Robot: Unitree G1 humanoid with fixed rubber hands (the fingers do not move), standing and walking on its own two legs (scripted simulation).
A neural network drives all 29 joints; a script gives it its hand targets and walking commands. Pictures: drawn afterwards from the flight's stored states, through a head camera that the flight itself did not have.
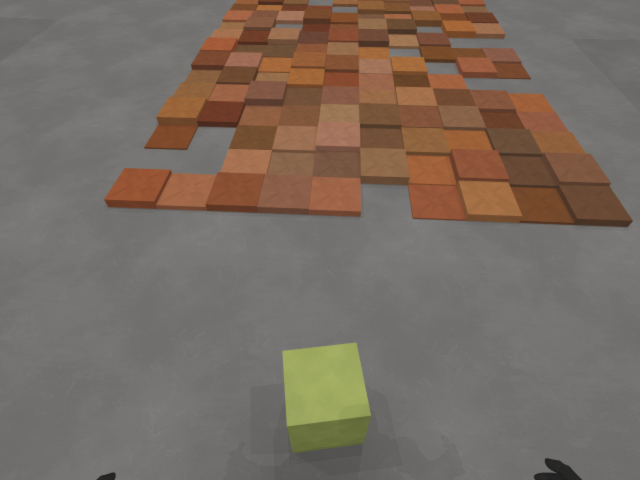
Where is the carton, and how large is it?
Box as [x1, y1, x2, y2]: [282, 343, 370, 452]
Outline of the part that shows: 356,343 282,351 286,420 293,452 363,442 370,417 370,412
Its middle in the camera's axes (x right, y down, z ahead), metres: +0.01 +0.45 +1.11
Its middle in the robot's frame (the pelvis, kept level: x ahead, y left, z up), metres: +0.46 +0.00 -0.66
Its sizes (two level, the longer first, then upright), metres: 0.210 0.200 0.250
